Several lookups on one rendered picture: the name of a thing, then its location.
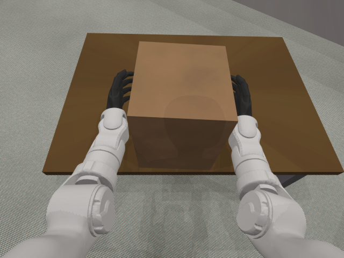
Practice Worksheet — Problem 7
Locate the robot right upper arm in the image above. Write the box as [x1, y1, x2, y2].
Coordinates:
[236, 189, 344, 258]

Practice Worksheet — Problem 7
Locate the robot right hand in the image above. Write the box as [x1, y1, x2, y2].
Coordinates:
[231, 75, 252, 117]

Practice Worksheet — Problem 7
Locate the table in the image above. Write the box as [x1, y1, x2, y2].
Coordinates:
[42, 33, 344, 188]

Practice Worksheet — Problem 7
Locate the left robot forearm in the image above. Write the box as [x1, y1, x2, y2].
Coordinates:
[46, 108, 129, 224]

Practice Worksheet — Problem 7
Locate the right robot forearm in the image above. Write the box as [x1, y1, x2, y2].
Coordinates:
[228, 115, 294, 200]

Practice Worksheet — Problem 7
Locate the robot left hand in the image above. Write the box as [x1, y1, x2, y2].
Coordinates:
[106, 69, 134, 109]

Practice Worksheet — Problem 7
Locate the robot left upper arm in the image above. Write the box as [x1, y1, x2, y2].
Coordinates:
[1, 184, 116, 258]

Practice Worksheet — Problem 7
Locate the carton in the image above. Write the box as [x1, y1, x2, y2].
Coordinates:
[127, 41, 238, 170]

